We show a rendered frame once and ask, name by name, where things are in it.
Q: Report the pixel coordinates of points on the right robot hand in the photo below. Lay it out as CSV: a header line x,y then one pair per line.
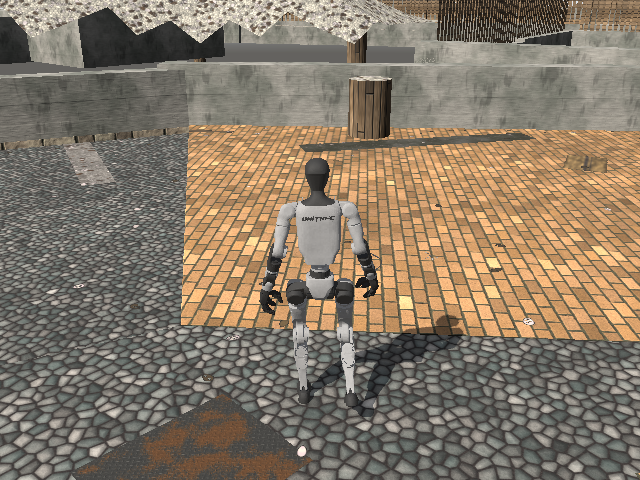
x,y
366,283

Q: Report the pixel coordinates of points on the left robot hand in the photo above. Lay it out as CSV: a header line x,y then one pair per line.
x,y
265,300

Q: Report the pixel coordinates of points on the right robot forearm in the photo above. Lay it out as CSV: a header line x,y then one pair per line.
x,y
367,263

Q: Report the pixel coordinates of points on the left robot forearm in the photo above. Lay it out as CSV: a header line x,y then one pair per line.
x,y
271,273

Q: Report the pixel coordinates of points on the robot left shin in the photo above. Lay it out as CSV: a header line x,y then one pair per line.
x,y
301,360

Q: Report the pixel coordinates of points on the robot left upper arm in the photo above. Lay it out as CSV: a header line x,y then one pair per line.
x,y
287,211

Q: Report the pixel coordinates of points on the robot right foot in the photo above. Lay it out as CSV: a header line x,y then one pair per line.
x,y
351,399

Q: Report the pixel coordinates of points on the robot right upper arm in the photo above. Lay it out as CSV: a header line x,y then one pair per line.
x,y
350,211

